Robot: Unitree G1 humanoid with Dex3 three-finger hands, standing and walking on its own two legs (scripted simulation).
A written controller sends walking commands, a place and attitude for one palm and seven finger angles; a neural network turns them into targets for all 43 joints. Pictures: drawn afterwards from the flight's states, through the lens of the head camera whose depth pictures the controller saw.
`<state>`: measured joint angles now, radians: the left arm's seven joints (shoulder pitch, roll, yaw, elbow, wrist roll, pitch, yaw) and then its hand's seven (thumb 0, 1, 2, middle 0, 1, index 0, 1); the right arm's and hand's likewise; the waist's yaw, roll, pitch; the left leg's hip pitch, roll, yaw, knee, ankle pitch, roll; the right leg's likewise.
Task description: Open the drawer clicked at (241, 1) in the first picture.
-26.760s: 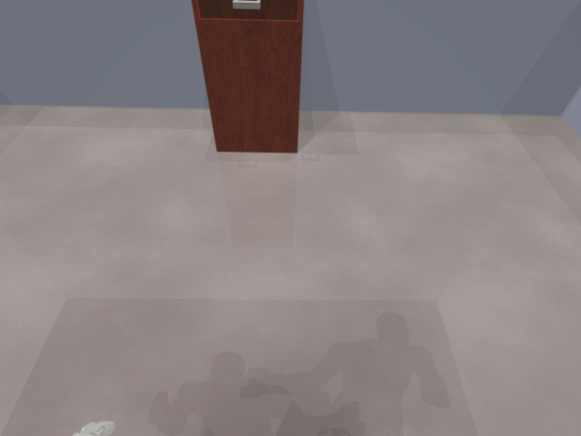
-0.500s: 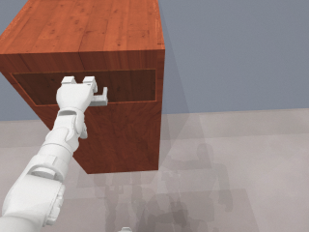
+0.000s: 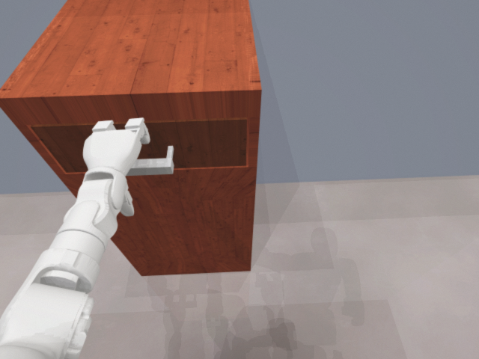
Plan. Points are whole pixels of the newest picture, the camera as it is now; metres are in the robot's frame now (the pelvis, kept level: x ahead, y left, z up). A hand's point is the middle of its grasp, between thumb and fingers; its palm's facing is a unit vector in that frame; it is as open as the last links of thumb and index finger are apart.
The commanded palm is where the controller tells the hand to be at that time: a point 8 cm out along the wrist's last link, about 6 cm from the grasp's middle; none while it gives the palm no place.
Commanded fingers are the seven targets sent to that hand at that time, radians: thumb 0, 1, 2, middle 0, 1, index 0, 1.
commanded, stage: lift the fingers back up to retry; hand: left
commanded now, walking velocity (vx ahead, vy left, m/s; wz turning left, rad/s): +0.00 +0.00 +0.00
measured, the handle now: (146, 159) +0.49 +0.19 +0.03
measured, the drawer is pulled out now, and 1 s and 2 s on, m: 0.00 0.00 0.00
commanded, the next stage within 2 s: re-aim the fingers above the handle in 0.36 s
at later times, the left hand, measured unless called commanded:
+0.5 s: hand (127, 157) +0.44 +0.20 +0.09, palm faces -0.04 -0.03 -1.00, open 13.8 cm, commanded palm +0.42 +0.20 +0.15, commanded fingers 0.00 -0.50 0.30 -0.30 -1.20 -0.30 -1.20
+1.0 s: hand (129, 158) +0.44 +0.20 +0.09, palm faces -0.03 -0.04 -1.00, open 13.8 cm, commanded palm +0.41 +0.21 +0.15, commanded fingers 0.00 -0.50 0.30 -0.30 -1.20 -0.30 -1.20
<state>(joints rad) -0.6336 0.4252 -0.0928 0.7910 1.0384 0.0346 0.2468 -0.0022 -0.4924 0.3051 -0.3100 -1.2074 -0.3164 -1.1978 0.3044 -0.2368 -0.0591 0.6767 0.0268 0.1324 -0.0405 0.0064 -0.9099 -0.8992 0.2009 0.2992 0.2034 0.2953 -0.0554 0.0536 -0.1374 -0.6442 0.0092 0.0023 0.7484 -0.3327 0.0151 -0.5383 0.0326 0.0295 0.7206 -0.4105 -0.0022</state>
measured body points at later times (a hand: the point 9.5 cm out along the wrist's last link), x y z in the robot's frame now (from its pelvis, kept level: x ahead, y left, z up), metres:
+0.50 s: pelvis +0.01 -0.01 +0.01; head +0.05 -0.03 +0.46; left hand +0.44 +0.20 +0.14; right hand +0.11 -0.27 -0.12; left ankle +0.01 +0.11 -0.71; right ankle -0.04 -0.12 -0.71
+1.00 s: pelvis +0.01 -0.02 +0.01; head +0.05 -0.04 +0.46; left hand +0.43 +0.20 +0.14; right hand +0.10 -0.28 -0.13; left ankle +0.01 +0.11 -0.71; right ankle -0.04 -0.12 -0.71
